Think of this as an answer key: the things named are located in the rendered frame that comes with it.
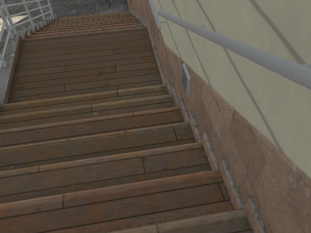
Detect stairs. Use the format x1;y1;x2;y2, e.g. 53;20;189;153
0;84;254;233
27;11;144;39

